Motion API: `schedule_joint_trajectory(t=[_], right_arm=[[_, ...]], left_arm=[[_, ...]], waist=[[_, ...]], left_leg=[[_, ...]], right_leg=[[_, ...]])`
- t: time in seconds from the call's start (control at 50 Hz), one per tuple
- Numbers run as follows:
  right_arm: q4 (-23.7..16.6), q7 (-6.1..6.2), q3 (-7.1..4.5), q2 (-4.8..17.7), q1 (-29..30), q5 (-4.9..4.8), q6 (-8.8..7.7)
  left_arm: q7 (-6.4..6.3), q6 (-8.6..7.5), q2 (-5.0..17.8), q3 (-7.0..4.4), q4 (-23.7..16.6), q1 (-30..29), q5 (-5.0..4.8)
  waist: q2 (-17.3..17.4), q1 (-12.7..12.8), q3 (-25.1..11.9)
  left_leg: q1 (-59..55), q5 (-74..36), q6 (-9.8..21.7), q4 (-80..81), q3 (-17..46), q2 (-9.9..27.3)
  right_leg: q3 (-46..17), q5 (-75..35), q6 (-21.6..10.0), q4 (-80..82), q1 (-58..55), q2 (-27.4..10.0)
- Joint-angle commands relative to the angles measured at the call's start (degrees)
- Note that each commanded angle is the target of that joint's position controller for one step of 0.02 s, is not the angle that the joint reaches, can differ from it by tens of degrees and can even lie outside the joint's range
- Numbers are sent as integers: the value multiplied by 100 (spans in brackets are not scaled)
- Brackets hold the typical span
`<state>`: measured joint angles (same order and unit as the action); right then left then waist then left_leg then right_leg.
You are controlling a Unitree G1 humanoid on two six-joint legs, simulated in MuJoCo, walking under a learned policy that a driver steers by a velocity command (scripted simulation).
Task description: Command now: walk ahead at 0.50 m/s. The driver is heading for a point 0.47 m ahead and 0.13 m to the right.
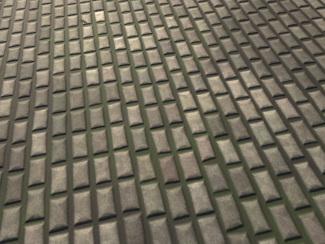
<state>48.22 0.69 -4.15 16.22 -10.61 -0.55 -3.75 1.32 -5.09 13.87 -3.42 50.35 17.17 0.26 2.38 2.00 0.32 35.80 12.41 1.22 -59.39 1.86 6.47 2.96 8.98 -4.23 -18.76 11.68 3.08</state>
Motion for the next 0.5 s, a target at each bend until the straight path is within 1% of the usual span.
schedule_joint_trajectory(t=[0.02,0.06,0.1,0.16,0.18,0.2,0.24,0.26,0.28,0.3,0.32,0.34,0.36,0.38,0.4,0.42,0.44,0.46,0.48,0.5], right_arm=[[-321,7,-64,247,88,54,-12],[-385,-32,-33,166,407,41,-32],[-480,-72,5,103,806,16,-51],[-639,-149,45,95,1322,-26,-74],[-718,-181,52,101,1515,-29,-93],[-789,-216,55,113,1650,-36,-121],[-844,-277,34,217,1648,-41,-191],[-806,-286,3,310,1481,-40,-221],[-709,-275,-56,435,1107,-31,-249],[-458,-232,-183,662,308,-8,-265],[-229,-167,-309,1036,-797,89,-279],[-105,-131,-433,1556,-1354,143,-223],[-86,-124,-297,1034,-1433,90,-184],[-147,-100,-191,724,-959,59,-177],[-207,-87,-128,522,-544,58,-177],[-195,-105,-73,336,-193,76,-194],[-183,-116,-34,204,29,122,-232],[-150,-124,-43,190,144,139,-251],[-114,-120,-63,226,173,137,-277],[-73,-105,-89,302,172,142,-298]], left_arm=[[-89,-98,856,-180,-278,-163,-21],[-126,-69,878,-177,-195,-26,-46],[-146,-55,920,-178,-90,164,-81],[-154,-5,964,-187,99,480,-112],[-155,28,953,-188,167,608,-125],[-165,65,958,-193,223,685,-137],[-199,125,1044,-228,264,658,-160],[-212,149,1103,-251,262,591,-166],[-218,169,1162,-268,239,460,-174],[-217,181,1078,-235,209,361,-169],[-211,167,825,-138,72,264,-93],[-187,64,141,56,-28,956,-89],[-164,-29,517,-25,72,868,-202],[-165,-49,924,-155,-63,409,-326],[-189,-30,899,-162,-142,66,-318],[-216,17,822,-186,-181,-109,-255],[-228,104,732,-223,-156,-17,-223],[-223,190,583,-215,-141,100,-227],[-218,259,449,-202,-163,113,-229],[-221,312,415,-208,-224,54,-220]], waist=[[-538,-180,-29],[-575,-82,37],[-578,59,142],[-555,250,315],[-536,313,382],[-536,324,433],[-622,201,410],[-691,79,315],[-756,-160,107],[-685,-546,-382],[-386,-983,-1239],[1022,-800,-2154],[1180,-922,-2447],[826,-866,-1468],[515,-721,-927],[346,-554,-471],[455,-346,-260],[496,-225,-158],[429,-163,-79],[336,-119,3]], left_leg=[[533,-850,-117,713,169,209],[439,-1410,-134,1372,85,128],[289,-1785,-130,1961,-22,17],[307,-1809,-105,2501,-102,-98],[330,-1692,-86,2640,-93,-136],[351,-1536,-58,2782,-75,-176],[108,-1163,36,3053,-37,-262],[-241,-983,84,3148,-68,-339],[-886,-869,162,3270,-187,-485],[-2072,-941,307,3371,-288,-587],[-3901,-1158,636,3026,369,127],[-6119,-507,1446,3310,2723,1650],[-6046,246,1596,3958,3774,1831],[-5279,543,1302,4117,2916,1644],[-4442,490,1101,4296,2196,1423],[-3651,245,993,4570,1672,1206],[-3121,-12,880,4791,1205,1019],[-2780,-175,854,4970,913,954],[-2602,-439,883,5096,655,947],[-2532,-689,913,5183,416,955]], right_leg=[[-1230,-1170,-884,1121,-379,-1560],[-931,-1245,-768,1147,-413,-1424],[-763,-1132,-700,1175,-472,-1366],[-742,-1013,-703,1078,-867,-1497],[-822,-1048,-714,974,-1009,-1565],[-907,-1116,-715,852,-1163,-1638],[-1086,-1376,-658,560,-1359,-1764],[-1159,-1637,-611,382,-1376,-1787],[-1141,-2281,-541,13,-1300,-1715],[-964,-2853,-396,-795,-1039,-1420],[-731,-2027,-179,-2292,-8,-1067],[-310,840,268,-4478,2259,-153],[-1030,2428,281,-5376,2883,-178],[-1045,2097,234,-5684,3321,-495],[-874,1597,205,-5567,3255,-788],[-822,1246,209,-5270,3051,-942],[-884,980,199,-5025,2713,-1097],[-875,842,206,-4922,2453,-1139],[-858,741,227,-4846,2404,-1167],[-871,566,253,-4752,2489,-1176]])
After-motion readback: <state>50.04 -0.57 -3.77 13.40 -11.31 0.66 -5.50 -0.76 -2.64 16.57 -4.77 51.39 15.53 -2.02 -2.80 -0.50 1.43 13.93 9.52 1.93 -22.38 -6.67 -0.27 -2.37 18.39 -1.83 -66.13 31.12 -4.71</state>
